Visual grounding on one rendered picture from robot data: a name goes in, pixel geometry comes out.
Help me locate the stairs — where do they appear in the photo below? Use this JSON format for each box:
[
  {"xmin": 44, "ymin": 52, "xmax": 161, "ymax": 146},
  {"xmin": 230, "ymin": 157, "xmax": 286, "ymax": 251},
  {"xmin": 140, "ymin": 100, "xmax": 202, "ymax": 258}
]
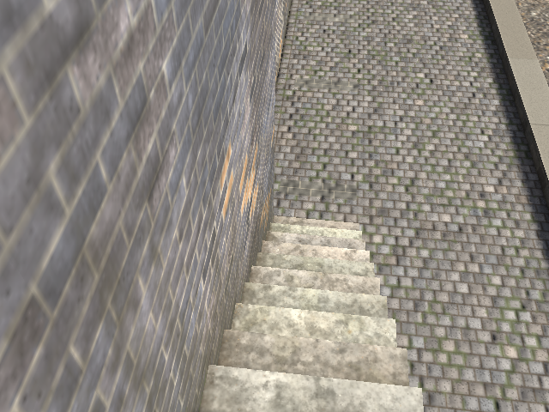
[{"xmin": 200, "ymin": 215, "xmax": 424, "ymax": 412}]

